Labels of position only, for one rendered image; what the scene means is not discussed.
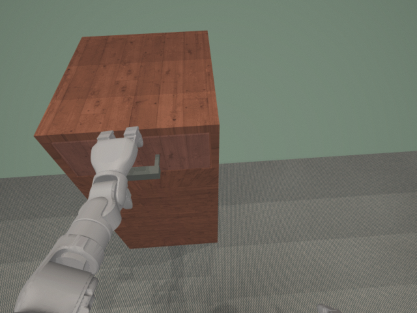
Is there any left robot forearm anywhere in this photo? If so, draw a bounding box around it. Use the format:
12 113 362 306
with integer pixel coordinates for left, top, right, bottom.
14 171 128 312

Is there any robot left upper arm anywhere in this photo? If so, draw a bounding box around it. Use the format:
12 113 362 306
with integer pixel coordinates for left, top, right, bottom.
13 261 98 313

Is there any handle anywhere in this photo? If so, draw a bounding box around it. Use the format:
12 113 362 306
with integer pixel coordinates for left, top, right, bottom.
126 154 161 181

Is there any cabinet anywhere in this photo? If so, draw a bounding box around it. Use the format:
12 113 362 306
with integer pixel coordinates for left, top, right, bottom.
34 31 220 249

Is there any robot left hand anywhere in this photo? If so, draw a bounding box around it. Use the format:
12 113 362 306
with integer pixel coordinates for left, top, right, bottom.
91 126 143 209

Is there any drawer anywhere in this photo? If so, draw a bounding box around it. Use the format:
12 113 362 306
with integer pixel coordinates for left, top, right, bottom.
51 132 210 176

